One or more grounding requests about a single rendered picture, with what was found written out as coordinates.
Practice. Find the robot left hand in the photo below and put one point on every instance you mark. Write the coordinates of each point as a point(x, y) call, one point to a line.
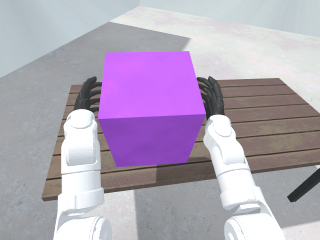
point(83, 100)

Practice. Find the right robot forearm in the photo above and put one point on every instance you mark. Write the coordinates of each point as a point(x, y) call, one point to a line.
point(239, 192)

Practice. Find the robot left upper arm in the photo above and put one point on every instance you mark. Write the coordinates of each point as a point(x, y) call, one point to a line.
point(85, 228)

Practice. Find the table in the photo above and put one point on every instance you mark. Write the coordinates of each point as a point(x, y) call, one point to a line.
point(277, 129)

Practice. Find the left robot forearm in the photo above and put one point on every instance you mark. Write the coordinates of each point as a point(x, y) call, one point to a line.
point(81, 190)

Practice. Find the carton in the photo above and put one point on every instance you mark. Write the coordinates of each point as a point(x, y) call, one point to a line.
point(151, 109)

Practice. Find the robot right hand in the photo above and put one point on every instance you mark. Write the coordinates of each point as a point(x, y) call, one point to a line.
point(214, 104)

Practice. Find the robot right upper arm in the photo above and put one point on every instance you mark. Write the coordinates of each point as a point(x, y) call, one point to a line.
point(258, 226)

